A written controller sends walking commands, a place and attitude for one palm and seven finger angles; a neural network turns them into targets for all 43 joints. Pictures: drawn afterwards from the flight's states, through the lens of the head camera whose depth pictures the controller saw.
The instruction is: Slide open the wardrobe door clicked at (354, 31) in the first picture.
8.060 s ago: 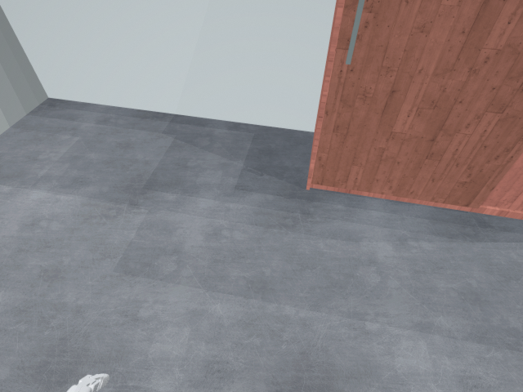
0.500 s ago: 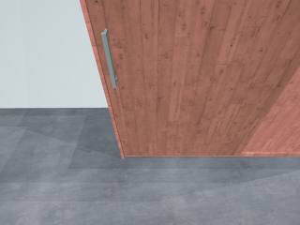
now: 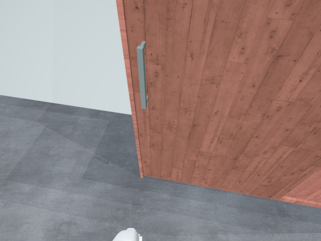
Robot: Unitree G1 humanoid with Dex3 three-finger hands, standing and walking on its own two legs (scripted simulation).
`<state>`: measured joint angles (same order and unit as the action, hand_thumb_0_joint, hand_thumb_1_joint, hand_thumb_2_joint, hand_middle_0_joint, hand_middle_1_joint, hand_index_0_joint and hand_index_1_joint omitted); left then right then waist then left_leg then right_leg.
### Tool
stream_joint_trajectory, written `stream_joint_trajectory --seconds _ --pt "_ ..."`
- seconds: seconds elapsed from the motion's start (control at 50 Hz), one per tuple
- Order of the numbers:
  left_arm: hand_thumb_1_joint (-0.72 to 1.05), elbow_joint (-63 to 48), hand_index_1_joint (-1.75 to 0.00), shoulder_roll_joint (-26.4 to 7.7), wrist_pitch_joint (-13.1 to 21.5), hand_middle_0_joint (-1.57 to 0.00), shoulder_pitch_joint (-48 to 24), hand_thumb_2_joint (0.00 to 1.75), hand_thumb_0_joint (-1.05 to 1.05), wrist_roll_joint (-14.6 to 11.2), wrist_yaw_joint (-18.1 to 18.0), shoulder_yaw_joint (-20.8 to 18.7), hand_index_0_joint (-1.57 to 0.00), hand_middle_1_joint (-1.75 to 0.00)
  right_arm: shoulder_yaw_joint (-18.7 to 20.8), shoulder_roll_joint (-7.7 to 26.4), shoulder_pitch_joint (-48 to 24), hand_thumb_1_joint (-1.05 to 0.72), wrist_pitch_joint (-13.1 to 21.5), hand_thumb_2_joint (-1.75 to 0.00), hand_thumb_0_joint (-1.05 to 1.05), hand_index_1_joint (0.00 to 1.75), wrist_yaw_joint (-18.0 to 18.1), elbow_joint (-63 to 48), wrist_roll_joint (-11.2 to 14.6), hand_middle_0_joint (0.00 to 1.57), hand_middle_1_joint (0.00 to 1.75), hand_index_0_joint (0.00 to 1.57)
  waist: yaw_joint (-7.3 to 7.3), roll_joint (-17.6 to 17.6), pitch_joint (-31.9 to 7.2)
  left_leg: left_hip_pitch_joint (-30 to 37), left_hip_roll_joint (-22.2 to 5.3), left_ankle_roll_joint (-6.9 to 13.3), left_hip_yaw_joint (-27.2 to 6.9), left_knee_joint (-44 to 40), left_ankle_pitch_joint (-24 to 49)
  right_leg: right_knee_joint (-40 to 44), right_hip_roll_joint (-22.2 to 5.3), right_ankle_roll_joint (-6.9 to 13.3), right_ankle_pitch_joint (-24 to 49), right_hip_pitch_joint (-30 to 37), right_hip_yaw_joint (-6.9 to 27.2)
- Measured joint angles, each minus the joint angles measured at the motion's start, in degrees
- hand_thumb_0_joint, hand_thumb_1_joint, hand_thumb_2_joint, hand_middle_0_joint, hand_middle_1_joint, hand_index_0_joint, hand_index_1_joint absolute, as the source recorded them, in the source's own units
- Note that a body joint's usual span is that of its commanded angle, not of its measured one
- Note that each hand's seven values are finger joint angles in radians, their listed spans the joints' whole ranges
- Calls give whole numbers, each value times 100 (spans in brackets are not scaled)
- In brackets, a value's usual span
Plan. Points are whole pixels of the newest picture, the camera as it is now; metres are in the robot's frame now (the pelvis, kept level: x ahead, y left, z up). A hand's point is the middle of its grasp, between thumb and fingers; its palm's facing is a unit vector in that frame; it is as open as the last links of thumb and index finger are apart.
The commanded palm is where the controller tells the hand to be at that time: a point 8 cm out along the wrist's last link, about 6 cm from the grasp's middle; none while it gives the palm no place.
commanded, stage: take the last steps up to it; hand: left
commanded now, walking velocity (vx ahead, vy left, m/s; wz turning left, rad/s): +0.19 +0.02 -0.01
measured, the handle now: (143, 78) +0.58 +0.13 +0.08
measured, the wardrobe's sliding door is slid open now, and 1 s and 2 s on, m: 0.00 0.00 0.00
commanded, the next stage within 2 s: come to a stop and stand still in 0.16 s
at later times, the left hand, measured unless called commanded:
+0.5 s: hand (97, 216) +0.21 +0.22 -0.17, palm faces -0.01 -0.98 -0.21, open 7.4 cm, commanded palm none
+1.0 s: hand out of the picture +0.10 +0.25 -0.18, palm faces +0.03 -0.99 -0.16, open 7.4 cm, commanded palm none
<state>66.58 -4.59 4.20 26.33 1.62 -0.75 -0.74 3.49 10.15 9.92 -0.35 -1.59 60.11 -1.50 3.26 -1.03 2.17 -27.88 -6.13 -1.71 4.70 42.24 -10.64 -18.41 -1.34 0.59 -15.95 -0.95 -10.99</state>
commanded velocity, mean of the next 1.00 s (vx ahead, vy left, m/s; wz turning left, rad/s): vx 0.01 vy -0.03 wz -0.01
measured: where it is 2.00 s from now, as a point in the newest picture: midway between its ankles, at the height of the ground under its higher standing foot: outside the picture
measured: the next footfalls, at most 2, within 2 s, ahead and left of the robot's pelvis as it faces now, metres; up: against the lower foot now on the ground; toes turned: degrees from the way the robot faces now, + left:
left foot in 0.10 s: +0.14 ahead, +0.14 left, +0.00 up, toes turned +8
right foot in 0.52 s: +0.19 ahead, -0.09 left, +0.00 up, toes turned -8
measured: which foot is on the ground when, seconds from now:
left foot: up 0.00-0.08, down 0.10-0.58, up 0.60-0.84, down 0.86-1.00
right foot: down 0.00-0.10, up 0.12-0.50, down 0.52-0.90, up 0.92-1.00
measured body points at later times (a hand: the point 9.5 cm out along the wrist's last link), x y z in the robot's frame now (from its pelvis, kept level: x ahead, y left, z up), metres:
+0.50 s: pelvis +0.11 +0.04 -0.01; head +0.12 +0.05 +0.44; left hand +0.21 +0.28 -0.15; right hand +0.11 -0.18 -0.16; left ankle +0.11 +0.13 -0.74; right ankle +0.15 -0.09 -0.73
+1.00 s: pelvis +0.06 +0.07 +0.00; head +0.06 +0.09 +0.45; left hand +0.10 +0.30 -0.17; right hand +0.06 -0.15 -0.15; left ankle +0.03 +0.16 -0.74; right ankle +0.09 -0.07 -0.71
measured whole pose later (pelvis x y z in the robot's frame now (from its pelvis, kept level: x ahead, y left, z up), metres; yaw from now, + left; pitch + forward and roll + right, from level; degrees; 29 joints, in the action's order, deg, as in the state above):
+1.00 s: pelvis +0.06 +0.07 +0.00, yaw -1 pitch -2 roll -1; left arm 61.1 -10.7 -3.3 12.9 1.4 -0.7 -3.0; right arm 1.3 6.7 17.8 -0.5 1.5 61.1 -1.8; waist 0.1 2.0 0.9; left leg -7.7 -0.4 1.7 2.6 26.1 -17.0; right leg -45.7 -1.5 -1.3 -19.7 -22.6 -1.1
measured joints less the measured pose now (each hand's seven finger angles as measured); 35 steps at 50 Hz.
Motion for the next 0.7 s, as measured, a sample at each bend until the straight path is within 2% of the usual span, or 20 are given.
stream_joint_trajectory --seconds 0.08,0.12,0.14,0.18,0.24,0.3,0.34,0.46,0.5,0.52,0.56,0.58,0.62,0.66,0.7 --pt "91 116 -29 -26 -85 -20 138 90 1 -8 -7 -30 -20 -29 -85 -81 -254 -91 148 -90 1 30 9 -143 10 19 30 20 100 130 90 641 183 141 171 -924 13 -548 -197 -239 -498 -23 22" --pt "91 164 -29 -70 -170 -20 94 90 1 -49 0 -32 -20 -29 -114 -151 -357 -91 297 -90 1 30 65 -206 -10 20 30 20 62 235 173 769 306 427 265 -912 -144 -1697 -369 -218 -994 -443 189" --pt "91 164 -29 -107 -223 -20 12 90 1 -55 -4 -33 -20 -29 -145 -197 -392 -91 333 -89 1 30 94 -229 -1 20 30 20 71 283 237 803 337 487 332 -793 -270 -2485 -382 -161 -1275 -753 365" --pt "91 120 -29 -178 -298 -20 -151 90 1 -52 -16 -46 -20 -29 -202 -282 -370 -91 354 -89 0 30 150 -236 14 20 30 20 53 301 268 1001 350 520 460 -844 -384 -3767 -351 -101 -1402 -1360 537" --pt "91 -18 -29 -304 -337 -20 -466 90 1 -31 -1 -119 -20 -29 -96 -329 -255 -94 447 -89 -2 30 282 -296 116 20 30 21 -92 307 212 1354 429 527 593 -1271 -297 -4495 -386 -110 -992 -2063 585" --pt "91 -246 -29 -447 -361 -20 -834 90 1 -12 -6 -188 -20 -29 -85 -207 -94 -96 460 -89 -4 30 322 -252 78 20 30 21 -211 308 93 1608 535 572 633 -1662 -197 -4312 -437 -161 -581 -2447 606" --pt "91 -406 -29 -528 -377 -20 -1087 90 1 -21 -34 -209 -20 -29 -110 -148 56 -96 404 -89 -4 30 339 -149 50 20 30 21 -257 308 21 1727 587 577 611 -1820 -170 -3884 -440 -217 -362 -2497 651" --pt "91 -747 -29 -627 -455 -20 -1704 90 0 -55 -88 -168 -19 -29 -185 -205 399 -93 131 -89 -2 30 347 190 5 20 30 20 -408 292 46 1896 580 484 508 -1675 -380 -2173 -334 -260 -202 -1919 695" --pt "91 -821 -29 -629 -481 -20 -1803 90 0 -51 -81 -149 -19 -29 -169 -245 479 -92 48 -89 -1 30 343 242 16 20 30 20 -447 268 86 1886 547 426 526 -1491 -514 -1676 -297 -233 70 -1657 667" --pt "91 -856 -29 -637 -478 -20 -1826 90 0 -47 -78 -142 -20 -29 -157 -269 520 -92 13 -89 -1 30 338 255 24 20 30 20 -456 279 100 1857 546 390 551 -1369 -593 -1418 -299 -208 406 -1524 670" --pt "91 -871 -29 -588 -462 -20 -1878 90 0 -33 -89 -129 -20 -29 -117 -258 524 -91 -59 -89 0 30 321 268 47 20 30 20 -490 155 179 1758 434 313 567 -1100 -747 -1374 -207 -73 320 -1495 665" --pt "91 -881 -29 -556 -460 -20 -1906 90 0 -31 -85 -104 -20 -29 -93 -242 523 -91 -89 -89 0 30 313 242 63 20 30 20 -550 73 231 1676 394 271 496 -974 -726 -1435 -175 -29 252 -1527 626" --pt "91 -910 -29 -491 -456 -20 -1965 90 0 -35 -79 -67 -20 -29 -55 -215 513 -91 -173 -89 0 30 308 189 89 20 30 20 -627 -27 325 1414 400 143 274 -425 -1247 -1509 -170 34 196 -1598 543" --pt "91 -953 -29 -419 -476 -20 -2019 90 0 -30 -97 -57 -20 -29 -24 -192 466 -91 -273 -89 0 30 305 167 98 20 30 20 -598 -61 413 1103 464 81 28 415 -1758 -1486 -181 72 258 -1657 512" --pt "91 -986 -29 -355 -506 -20 -2048 90 0 -19 -115 -64 -20 -29 -8 -166 410 -91 -324 -89 0 30 299 146 102 20 30 20 -545 -62 475 891 517 38 -155 1039 -1921 -1415 -192 71 372 -1710 507"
